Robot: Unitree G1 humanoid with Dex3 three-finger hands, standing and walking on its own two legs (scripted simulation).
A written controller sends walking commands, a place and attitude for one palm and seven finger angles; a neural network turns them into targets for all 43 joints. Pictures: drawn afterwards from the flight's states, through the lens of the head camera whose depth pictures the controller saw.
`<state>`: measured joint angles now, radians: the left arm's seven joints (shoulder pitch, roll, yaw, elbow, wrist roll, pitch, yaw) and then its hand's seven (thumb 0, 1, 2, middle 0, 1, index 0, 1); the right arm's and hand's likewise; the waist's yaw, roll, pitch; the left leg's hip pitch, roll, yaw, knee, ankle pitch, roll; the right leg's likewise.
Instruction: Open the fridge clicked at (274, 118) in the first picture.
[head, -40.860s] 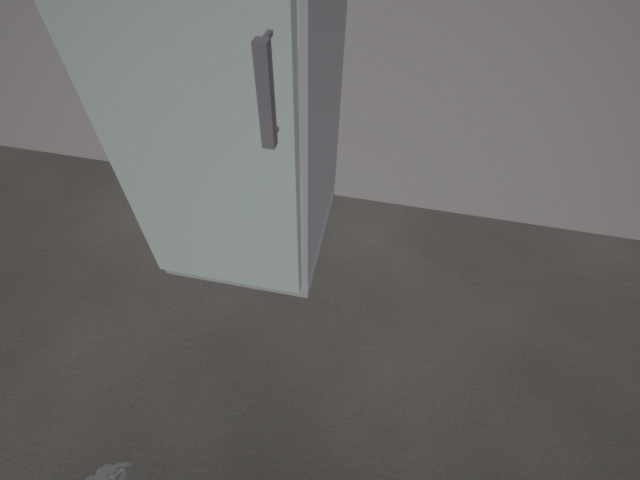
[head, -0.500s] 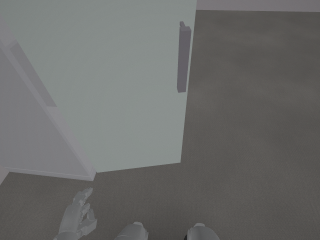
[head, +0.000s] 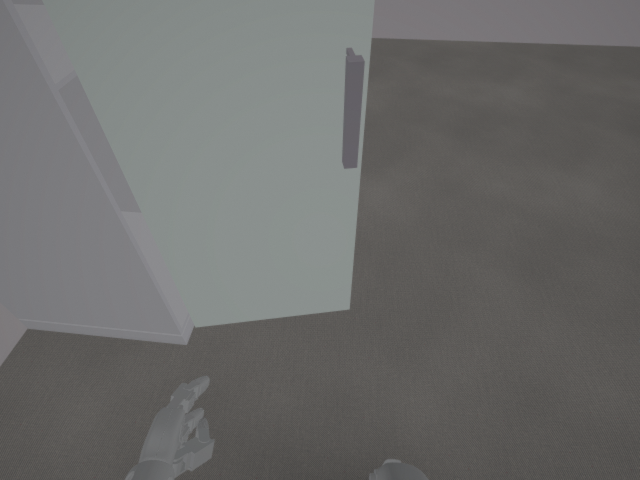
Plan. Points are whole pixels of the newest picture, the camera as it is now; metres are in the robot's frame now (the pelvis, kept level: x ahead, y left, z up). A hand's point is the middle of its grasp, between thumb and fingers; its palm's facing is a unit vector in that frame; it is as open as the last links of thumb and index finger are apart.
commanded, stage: stop stepping back and stand still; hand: right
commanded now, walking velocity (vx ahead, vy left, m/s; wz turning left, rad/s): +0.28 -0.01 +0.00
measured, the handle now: (349, 111) +0.75 -0.06 +0.10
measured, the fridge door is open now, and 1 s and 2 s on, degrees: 76 76 76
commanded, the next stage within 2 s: let the arm hang, fingers relaxed in 0.60 s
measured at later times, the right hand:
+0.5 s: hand out of the picture +0.18 -0.27 +0.18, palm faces +0.43 +0.82 -0.38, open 7.4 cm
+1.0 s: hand out of the picture +0.04 -0.22 -0.17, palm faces -0.13 +0.98 -0.17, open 7.3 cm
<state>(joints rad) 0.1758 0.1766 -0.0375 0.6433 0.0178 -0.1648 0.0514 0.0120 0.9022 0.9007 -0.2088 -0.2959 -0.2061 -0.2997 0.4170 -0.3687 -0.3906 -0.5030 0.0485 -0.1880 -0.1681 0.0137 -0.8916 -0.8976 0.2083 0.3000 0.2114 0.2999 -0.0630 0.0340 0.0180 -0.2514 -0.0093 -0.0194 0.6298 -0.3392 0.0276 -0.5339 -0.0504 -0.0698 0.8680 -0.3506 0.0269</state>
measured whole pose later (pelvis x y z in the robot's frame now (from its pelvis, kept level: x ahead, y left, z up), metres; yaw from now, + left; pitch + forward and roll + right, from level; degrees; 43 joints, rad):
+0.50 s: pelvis -0.04 -0.02 +0.00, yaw +4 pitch -3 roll +0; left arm 0.30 0.24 0.01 0.69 0.01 -0.14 0.09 0.02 0.90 0.90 -0.20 -0.30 -0.20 -0.30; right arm 0.48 -0.39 -0.41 -0.45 0.03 -0.21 -0.17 0.01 -0.89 -0.90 0.21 0.30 0.22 0.30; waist 0.01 0.02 -0.02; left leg -0.27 -0.02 0.03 0.62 -0.29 0.03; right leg -0.30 -0.05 -0.06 0.59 -0.27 -0.02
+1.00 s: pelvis -0.04 -0.05 +0.01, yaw +3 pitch -1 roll +0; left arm 0.15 0.28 0.00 0.90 0.04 0.02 -0.01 0.01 0.91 0.90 -0.20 -0.30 -0.20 -0.30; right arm 0.24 -0.21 0.04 0.91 -0.03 0.06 0.00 0.01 -0.92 -0.90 0.20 0.30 0.20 0.30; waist 0.02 0.04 0.05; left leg -0.28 0.01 0.02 0.56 -0.26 0.00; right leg -0.30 0.00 -0.06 0.56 -0.24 -0.03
